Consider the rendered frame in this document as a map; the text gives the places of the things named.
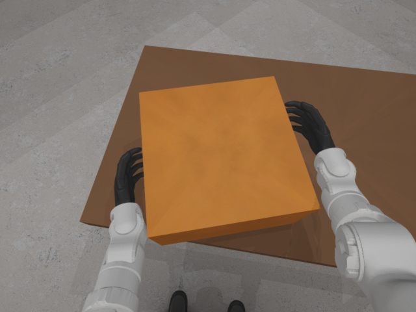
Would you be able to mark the carton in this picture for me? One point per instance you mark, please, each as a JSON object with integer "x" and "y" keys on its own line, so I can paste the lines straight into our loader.
{"x": 219, "y": 159}

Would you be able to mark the robot left foot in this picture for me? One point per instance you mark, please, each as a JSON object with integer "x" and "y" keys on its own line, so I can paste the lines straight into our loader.
{"x": 178, "y": 302}

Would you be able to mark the robot right hand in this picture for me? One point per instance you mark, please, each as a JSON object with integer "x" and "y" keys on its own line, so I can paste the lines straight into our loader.
{"x": 313, "y": 128}

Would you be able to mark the robot left hand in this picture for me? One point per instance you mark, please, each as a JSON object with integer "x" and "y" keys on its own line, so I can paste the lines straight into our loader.
{"x": 124, "y": 183}

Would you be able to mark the right robot forearm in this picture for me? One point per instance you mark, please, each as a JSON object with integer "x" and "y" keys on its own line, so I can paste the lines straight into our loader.
{"x": 341, "y": 198}

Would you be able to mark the left robot forearm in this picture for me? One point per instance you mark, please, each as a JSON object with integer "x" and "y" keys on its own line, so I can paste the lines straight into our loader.
{"x": 120, "y": 274}

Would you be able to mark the robot right upper arm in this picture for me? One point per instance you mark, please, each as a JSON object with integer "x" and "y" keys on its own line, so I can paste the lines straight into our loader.
{"x": 381, "y": 258}

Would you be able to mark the table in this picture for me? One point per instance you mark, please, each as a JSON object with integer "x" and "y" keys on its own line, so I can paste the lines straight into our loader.
{"x": 371, "y": 115}

